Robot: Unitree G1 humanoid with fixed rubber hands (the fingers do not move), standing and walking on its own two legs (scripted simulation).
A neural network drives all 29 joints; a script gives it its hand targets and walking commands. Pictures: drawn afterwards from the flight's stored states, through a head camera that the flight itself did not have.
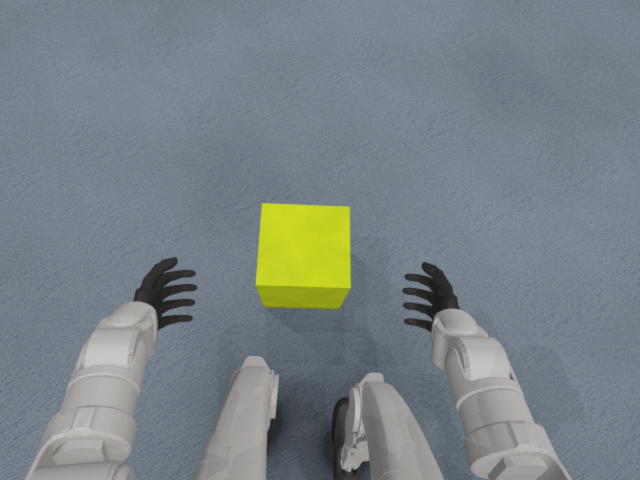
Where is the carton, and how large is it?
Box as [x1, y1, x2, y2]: [256, 203, 350, 308]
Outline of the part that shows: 262,203 256,286 263,305 275,307 338,308 350,287 349,207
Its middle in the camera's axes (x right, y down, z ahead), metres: -0.04 +0.06 +1.01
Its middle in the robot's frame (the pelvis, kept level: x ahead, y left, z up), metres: +0.53 +0.05 -0.55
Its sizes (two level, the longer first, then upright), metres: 0.210 0.200 0.250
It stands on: the floor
